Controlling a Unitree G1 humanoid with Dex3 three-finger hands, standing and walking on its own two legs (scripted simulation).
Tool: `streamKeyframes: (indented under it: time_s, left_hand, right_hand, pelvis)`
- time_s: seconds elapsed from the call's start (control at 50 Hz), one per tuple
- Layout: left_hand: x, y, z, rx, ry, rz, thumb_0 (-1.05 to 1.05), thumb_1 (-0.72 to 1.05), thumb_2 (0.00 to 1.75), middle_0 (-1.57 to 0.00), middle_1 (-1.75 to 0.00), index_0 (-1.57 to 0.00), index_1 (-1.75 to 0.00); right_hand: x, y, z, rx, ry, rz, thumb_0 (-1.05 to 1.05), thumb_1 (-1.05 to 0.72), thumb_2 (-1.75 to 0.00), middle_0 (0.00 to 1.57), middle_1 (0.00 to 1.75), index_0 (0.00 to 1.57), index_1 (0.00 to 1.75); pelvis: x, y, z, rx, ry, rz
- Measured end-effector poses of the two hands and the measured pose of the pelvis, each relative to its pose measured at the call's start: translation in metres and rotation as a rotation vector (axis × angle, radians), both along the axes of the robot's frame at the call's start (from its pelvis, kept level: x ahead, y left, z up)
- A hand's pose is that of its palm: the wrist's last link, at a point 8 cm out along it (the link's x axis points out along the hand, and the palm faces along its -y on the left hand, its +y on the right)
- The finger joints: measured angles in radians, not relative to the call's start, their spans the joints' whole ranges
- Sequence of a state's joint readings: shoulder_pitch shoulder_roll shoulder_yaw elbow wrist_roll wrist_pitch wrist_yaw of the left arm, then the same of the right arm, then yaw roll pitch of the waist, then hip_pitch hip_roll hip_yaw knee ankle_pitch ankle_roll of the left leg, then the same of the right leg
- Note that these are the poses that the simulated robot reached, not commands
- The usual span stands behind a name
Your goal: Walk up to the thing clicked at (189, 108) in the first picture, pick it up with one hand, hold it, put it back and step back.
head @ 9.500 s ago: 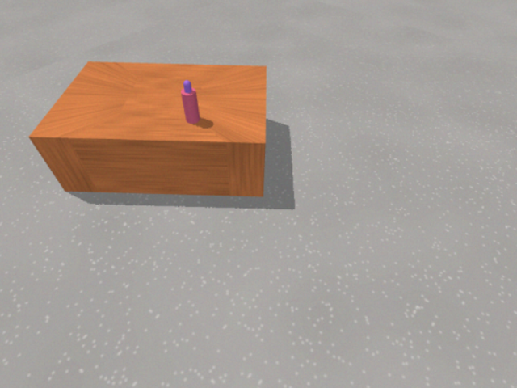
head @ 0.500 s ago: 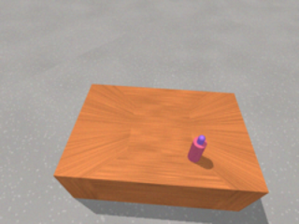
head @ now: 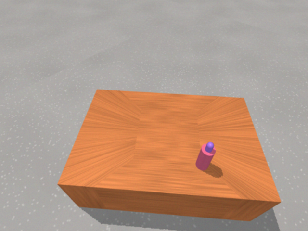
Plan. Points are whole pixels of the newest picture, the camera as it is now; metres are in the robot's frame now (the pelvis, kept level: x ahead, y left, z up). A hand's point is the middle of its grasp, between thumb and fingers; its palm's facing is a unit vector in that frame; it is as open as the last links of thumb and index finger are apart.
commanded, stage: stand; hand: right
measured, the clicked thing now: (206, 154) +0.52 -0.24 -0.32
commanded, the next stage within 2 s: none
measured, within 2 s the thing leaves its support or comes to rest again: neither
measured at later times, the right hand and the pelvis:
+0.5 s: hand out of the picture +0.07 -0.25 -0.16, palm faces -0.02 +0.94 -0.34, open 7.3 cm; pelvis +0.01 +0.00 +0.00, yaw -1 degrees
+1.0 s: hand out of the picture +0.08 -0.25 -0.16, palm faces -0.02 +0.94 -0.34, open 7.3 cm; pelvis +0.01 +0.00 +0.00, yaw -1 degrees
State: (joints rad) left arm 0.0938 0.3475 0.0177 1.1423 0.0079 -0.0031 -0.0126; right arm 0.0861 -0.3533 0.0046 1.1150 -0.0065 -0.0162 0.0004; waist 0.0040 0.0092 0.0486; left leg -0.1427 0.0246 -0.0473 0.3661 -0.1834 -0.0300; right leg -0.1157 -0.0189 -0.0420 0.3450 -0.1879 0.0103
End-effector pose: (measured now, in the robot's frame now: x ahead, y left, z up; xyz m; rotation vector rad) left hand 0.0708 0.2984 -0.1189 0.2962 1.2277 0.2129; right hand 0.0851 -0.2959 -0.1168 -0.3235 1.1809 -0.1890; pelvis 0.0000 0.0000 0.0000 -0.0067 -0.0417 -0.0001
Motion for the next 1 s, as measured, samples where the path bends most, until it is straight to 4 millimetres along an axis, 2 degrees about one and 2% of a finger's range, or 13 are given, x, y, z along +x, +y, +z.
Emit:
streamKeyframes:
  time_s: [0.44,0.74,1.0]
  left_hand:
    - [0.004,0.004,0.001,0.014,0.021,-0.025,0.01,0.90,0.89,-0.21,-0.30,-0.21,-0.30]
    - [0.010,0.002,0.002,0.013,0.007,-0.034,0.01,0.90,0.89,-0.21,-0.30,-0.21,-0.30]
    - [0.006,0.003,0.002,0.017,0.022,-0.028,0.01,0.90,0.89,-0.21,-0.30,-0.21,-0.30]
  right_hand:
    - [-0.019,-0.001,-0.003,0.001,0.062,-0.028,0.01,-0.91,-0.90,0.20,0.30,0.21,0.30]
    - [-0.011,-0.001,-0.002,0.002,0.043,-0.027,0.01,-0.91,-0.90,0.20,0.30,0.21,0.30]
    - [-0.010,-0.001,-0.003,0.005,0.051,-0.025,0.01,-0.91,-0.90,0.21,0.30,0.21,0.30]
  pelvis:
    - [0.005,0.002,0.001,0.004,0.007,-0.009]
    - [0.008,0.002,0.002,0.004,0.005,-0.011]
    - [0.010,0.001,0.002,0.005,0.010,-0.010]
